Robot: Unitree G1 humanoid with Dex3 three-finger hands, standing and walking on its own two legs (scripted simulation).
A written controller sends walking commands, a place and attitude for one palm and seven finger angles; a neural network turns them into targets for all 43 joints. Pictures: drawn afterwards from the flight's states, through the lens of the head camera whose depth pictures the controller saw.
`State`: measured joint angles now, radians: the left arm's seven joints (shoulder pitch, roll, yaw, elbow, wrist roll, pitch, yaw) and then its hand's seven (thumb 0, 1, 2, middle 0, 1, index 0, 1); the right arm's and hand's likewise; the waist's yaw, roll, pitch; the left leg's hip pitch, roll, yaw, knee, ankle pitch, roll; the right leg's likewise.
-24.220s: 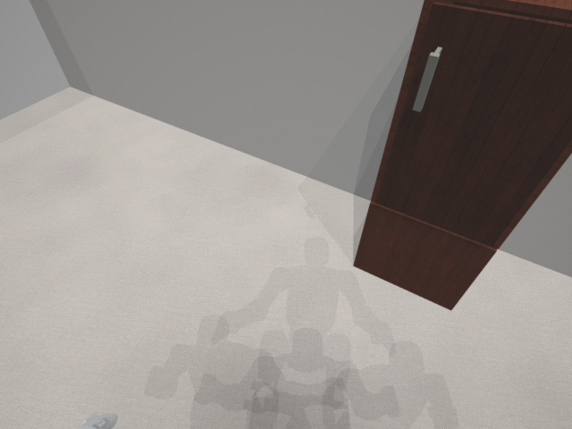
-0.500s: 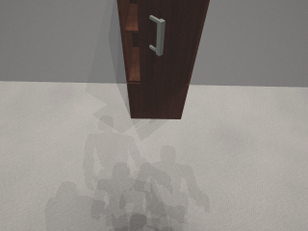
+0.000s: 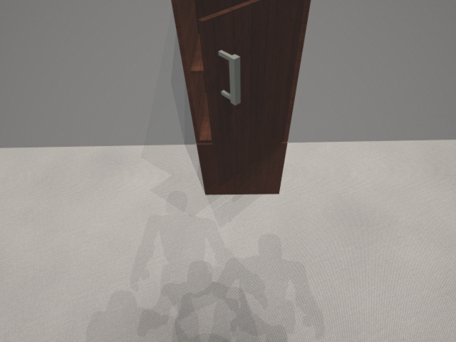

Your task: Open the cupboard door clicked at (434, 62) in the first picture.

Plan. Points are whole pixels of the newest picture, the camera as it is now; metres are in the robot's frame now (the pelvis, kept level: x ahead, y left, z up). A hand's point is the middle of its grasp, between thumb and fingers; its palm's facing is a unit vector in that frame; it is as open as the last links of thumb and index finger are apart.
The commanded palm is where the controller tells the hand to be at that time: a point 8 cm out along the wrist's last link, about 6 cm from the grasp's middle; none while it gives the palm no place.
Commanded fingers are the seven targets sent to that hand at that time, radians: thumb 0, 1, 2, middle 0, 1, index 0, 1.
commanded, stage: let the arm hang, fingers relaxed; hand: left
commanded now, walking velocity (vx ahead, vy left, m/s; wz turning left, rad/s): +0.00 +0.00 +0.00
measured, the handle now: (229, 78) +0.71 +0.04 +0.10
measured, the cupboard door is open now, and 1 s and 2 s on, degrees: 42 42 42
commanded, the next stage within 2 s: look to check the result in 0.26 s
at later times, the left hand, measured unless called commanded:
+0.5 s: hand out of the picture +0.09 +0.22 -0.15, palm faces -0.01 -0.95 -0.32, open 7.4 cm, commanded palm none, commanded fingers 0.00 0.90 0.90 -0.20 -0.30 -0.20 -0.30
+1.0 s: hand out of the picture +0.11 +0.22 -0.15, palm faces -0.02 -0.95 -0.33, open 7.4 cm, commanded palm none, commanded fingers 0.00 0.90 0.90 -0.20 -0.30 -0.20 -0.30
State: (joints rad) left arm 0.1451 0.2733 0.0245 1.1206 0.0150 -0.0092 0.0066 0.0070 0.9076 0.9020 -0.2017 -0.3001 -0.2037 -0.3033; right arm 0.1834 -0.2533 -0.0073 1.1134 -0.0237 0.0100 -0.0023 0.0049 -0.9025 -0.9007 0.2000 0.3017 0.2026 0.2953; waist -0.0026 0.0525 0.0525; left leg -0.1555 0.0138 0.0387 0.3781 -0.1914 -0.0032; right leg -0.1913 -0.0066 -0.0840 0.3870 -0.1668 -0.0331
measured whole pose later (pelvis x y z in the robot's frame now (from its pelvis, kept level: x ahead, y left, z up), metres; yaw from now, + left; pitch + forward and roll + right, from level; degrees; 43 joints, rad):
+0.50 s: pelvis +0.02 -0.01 +0.00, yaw +0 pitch -1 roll +0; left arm 0.12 0.28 0.02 1.14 0.01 -0.02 0.00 0.01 0.90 0.90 -0.20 -0.30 -0.21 -0.30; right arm 0.14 -0.30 -0.01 1.13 -0.02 0.01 -0.01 0.00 -0.90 -0.90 0.20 0.30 0.20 0.30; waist -0.01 0.03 0.07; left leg -0.10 0.03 0.04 0.31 -0.19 -0.02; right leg -0.14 0.02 -0.09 0.32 -0.17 -0.05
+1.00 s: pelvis +0.03 -0.01 +0.00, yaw -1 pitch -1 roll +0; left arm 0.12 0.28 0.02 1.13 0.01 -0.02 0.01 0.01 0.90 0.90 -0.20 -0.30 -0.21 -0.30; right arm 0.12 -0.30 -0.01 1.12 -0.02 0.01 -0.01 0.00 -0.90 -0.90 0.20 0.30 0.20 0.30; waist 0.00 0.03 0.06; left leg -0.07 0.04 0.05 0.30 -0.20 -0.03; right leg -0.12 0.03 -0.07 0.31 -0.18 -0.05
